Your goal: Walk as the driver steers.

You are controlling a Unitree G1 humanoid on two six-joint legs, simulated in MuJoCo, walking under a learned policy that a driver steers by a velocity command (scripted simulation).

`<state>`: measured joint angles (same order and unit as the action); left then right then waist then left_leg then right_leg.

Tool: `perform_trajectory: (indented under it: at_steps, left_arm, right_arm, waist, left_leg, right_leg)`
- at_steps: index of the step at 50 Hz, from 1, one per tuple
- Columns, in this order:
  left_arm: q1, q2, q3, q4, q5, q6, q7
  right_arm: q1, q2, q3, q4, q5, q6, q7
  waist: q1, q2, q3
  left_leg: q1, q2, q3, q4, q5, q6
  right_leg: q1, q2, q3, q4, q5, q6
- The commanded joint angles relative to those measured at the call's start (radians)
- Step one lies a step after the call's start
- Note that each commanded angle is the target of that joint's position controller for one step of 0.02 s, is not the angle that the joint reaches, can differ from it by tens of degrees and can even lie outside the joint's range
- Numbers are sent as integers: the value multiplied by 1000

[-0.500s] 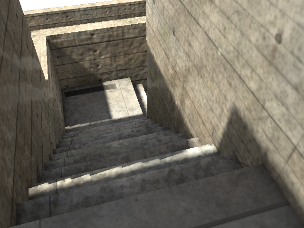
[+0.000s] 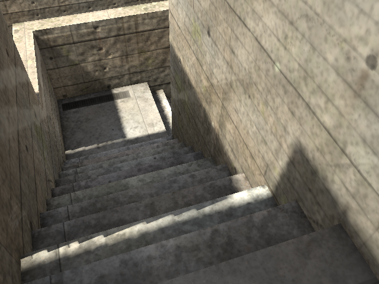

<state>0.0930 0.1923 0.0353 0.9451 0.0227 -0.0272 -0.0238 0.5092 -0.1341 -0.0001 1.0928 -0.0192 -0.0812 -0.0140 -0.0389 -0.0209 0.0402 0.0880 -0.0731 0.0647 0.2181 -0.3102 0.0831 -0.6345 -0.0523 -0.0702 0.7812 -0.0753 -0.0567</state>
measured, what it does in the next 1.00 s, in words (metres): walks ahead: right foot, then left foot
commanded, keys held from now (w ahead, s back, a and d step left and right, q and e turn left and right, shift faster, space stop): w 1.00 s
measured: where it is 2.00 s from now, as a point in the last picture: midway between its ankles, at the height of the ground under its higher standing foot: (200, 238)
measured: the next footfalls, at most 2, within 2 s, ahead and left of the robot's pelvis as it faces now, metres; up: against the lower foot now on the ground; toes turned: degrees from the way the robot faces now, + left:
right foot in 0.14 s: +0.26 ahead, -0.08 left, +0.00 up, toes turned -3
left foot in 0.66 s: +0.40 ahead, +0.06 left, +0.00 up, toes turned +2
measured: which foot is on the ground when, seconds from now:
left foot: down 0.00-0.14, up 0.16-0.64, down 0.66-1.00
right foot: up 0.00-0.12, down 0.14-0.66, up 0.68-1.00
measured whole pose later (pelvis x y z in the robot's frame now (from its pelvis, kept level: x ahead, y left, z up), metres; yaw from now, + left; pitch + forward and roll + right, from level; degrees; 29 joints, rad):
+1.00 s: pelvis +0.42 +0.00 -0.01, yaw +0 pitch -1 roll -1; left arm 0.18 0.26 0.07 0.91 0.02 0.07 0.02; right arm 0.46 -0.23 -0.02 0.90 -0.02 -0.05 0.00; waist -0.03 -0.02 0.00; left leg -0.13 -0.05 0.06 0.54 -0.39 0.08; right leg -0.61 0.02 0.09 1.08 -0.09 -0.03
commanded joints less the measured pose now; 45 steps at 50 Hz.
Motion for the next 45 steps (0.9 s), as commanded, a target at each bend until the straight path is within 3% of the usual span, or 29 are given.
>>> perform_trajectory:
  at_steps: [1,4,6,7,8,9,10,11,13,14,16,18,20,22,23,24,27,28,29,31,32,33,34,35,36,37,39,41,45]
  left_arm:
    - [-120,25,-5,-91,-7,-8,2]
    - [-14,65,12,-77,-8,-16,20]
    - [282,103,39,14,-6,-31,34]
    - [426,173,62,43,18,-37,45]
    - [441,250,74,31,32,-37,43]
    - [397,226,77,33,-19,-23,31]
    - [291,176,62,22,-21,-18,34]
    - [236,117,49,13,-13,-24,30]
    - [233,49,28,34,-3,-41,38]
    - [256,54,24,51,-15,-52,50]
    - [308,85,28,67,-21,-72,53]
    - [329,117,32,66,-27,-79,52]
    - [321,124,25,45,-30,-78,46]
    - [354,131,23,56,-26,-72,41]
    - [334,137,21,36,-24,-70,42]
    - [376,150,23,50,-8,-67,46]
    - [428,119,13,47,1,-48,56]
    - [408,101,7,31,-12,-36,60]
    - [375,110,7,15,-10,-27,62]
    - [331,138,13,-1,-6,-19,63]
    - [330,151,19,9,-10,-8,70]
    - [320,122,20,-5,-27,2,73]
    - [409,26,6,-30,-13,-8,80]
    - [426,119,37,-29,-19,-1,80]
    - [360,180,55,-39,-25,9,84]
    - [299,196,68,-52,-29,18,84]
    - [277,152,67,-53,-31,49,79]
    - [247,124,63,-54,-16,73,59]
    - [180,86,43,-63,-8,92,48]
  right_arm:
    - [65,-144,-20,-14,3,-8,-11]
    - [29,-179,-30,-16,0,-6,-15]
    - [-8,-200,-37,-23,6,4,-19]
    - [0,-178,-32,-41,19,3,-13]
    - [123,-46,-13,-58,34,8,3]
    - [44,-153,-42,-67,18,13,3]
    - [-54,-179,-54,-115,16,7,5]
    - [-112,-181,-58,-132,11,2,8]
    - [-71,-131,-58,-117,-6,27,10]
    - [-56,-108,-55,-117,-21,46,14]
    - [-81,-98,-55,-135,-20,78,13]
    - [-198,-111,-53,-190,-18,94,16]
    - [-345,-131,-56,-256,-20,90,26]
    - [-327,-101,-45,-253,-21,95,30]
    - [-293,-122,-53,-242,-9,91,28]
    - [-234,-149,-65,-205,-14,98,24]
    - [-323,-178,-73,-238,-37,90,25]
    - [-391,-165,-64,-271,-29,84,24]
    - [-368,-143,-55,-265,-32,81,22]
    - [-137,-158,-66,-193,-30,79,17]
    - [-78,-163,-67,-196,-24,62,14]
    - [61,-251,-91,-171,-29,48,10]
    - [-34,-260,-65,-216,9,35,22]
    - [-27,-301,-85,-208,44,38,25]
    - [-99,-272,-80,-231,36,32,28]
    - [-174,-213,-60,-251,32,26,39]
    - [-180,-186,-46,-271,12,0,32]
    - [-108,-207,-49,-245,16,-9,17]
    - [-40,-234,-54,-222,17,13,-2]
  waist:
    - [1,114,121]
    - [61,112,62]
    - [185,102,-80]
    - [230,32,-178]
    - [135,-160,-297]
    - [171,-48,-281]
    - [119,-57,-101]
    - [99,3,-24]
    - [22,6,7]
    - [1,-10,12]
    - [-12,-6,24]
    - [-5,-1,56]
    - [20,28,87]
    - [25,-55,15]
    - [18,-55,-34]
    - [18,-89,-63]
    - [56,-52,7]
    - [69,-19,33]
    - [59,-61,26]
    - [-26,-98,-56]
    - [-70,-90,-52]
    - [-141,114,-100]
    - [26,210,-86]
    - [-1,212,-69]
    - [24,138,-8]
    - [49,68,44]
    - [74,65,41]
    - [70,65,20]
    - [63,68,-20]
  left_leg:
    - [-124,258,-95,-39,672,93]
    - [-50,281,-70,108,995,83]
    - [-82,249,-42,449,1022,57]
    - [-257,198,-16,735,714,39]
    - [-590,13,-14,1129,-213,-3]
    - [-696,15,-144,1211,-183,15]
    - [-766,70,-142,1196,-102,22]
    - [-738,100,-132,1143,-37,26]
    - [-609,142,-137,1031,11,5]
    - [-578,156,-137,969,17,-17]
    - [-587,158,-115,905,34,-45]
    - [-646,169,-93,786,114,-63]
    - [-645,148,-60,621,248,-69]
    - [-545,105,-15,624,324,-67]
    - [-477,75,14,662,394,-64]
    - [-526,94,-21,781,399,-47]
    - [-681,115,-43,800,297,-22]
    - [-652,89,-3,700,205,-27]
    - [-540,55,39,650,144,-23]
    - [-282,-1,60,581,4,4]
    - [-227,33,-39,350,-106,23]
    - [-103,214,-277,185,99,90]
    - [-44,418,-532,276,752,98]
    - [-93,435,-602,201,817,234]
    - [-166,444,-545,169,696,281]
    - [-284,397,-427,165,691,253]
    - [-347,325,-287,157,731,183]
    - [-306,303,-266,142,771,147]
    - [-234,262,-165,194,926,86]
  right_leg:
    - [61,52,-60,-129,42,-19]
    - [216,101,-61,-175,-43,-73]
    - [516,132,-47,-271,-36,-111]
    - [743,-36,144,-323,-142,-158]
    - [977,-353,652,-389,-158,-298]
    - [902,-338,764,-505,-340,-328]
    - [755,-314,625,-548,-395,-293]
    - [618,-268,516,-584,-300,-260]
    - [454,-185,342,-600,-84,-188]
    - [420,-165,305,-602,-30,-167]
    - [396,-151,260,-608,53,-169]
    - [382,-136,234,-648,-3,-164]
    - [369,-101,180,-658,169,-122]
    - [400,-74,105,-590,436,-75]
    - [387,-50,65,-553,475,-61]
    - [478,-105,96,-492,519,-73]
    - [579,-146,123,-409,504,-121]
    - [548,-112,97,-410,524,-133]
    - [506,-94,71,-363,608,-133]
    - [446,-92,51,-131,836,-134]
    - [434,-104,94,11,682,-133]
    - [320,-2,43,416,321,-89]
    - [88,143,158,629,-457,-80]
    - [-7,180,227,686,-396,-53]
    - [-59,140,225,745,-339,-31]
    - [-31,112,249,669,-290,-14]
    - [33,88,236,581,-220,27]
    - [35,91,227,486,-182,50]
    - [23,88,174,324,-76,63]
Velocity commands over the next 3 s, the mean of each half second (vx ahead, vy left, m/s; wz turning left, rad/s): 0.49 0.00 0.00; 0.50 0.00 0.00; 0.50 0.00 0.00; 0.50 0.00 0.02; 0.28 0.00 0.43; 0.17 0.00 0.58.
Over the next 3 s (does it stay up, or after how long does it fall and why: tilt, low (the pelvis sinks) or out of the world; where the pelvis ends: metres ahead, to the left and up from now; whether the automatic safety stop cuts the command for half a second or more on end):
stays up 0.95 -0.06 -0.47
